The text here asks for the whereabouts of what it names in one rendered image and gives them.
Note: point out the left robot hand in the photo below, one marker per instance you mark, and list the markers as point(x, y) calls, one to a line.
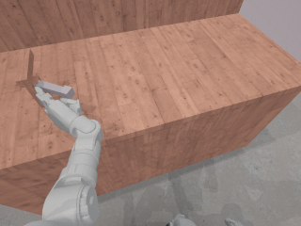
point(62, 112)

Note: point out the right robot shin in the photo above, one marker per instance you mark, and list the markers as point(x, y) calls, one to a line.
point(179, 216)

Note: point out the left robot forearm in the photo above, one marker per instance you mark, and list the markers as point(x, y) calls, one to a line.
point(85, 155)

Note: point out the left robot upper arm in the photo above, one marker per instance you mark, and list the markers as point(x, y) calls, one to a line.
point(70, 206)

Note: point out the counter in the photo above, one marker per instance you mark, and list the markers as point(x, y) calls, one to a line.
point(171, 82)

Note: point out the tap lever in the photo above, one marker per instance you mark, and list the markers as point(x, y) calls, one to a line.
point(65, 92)

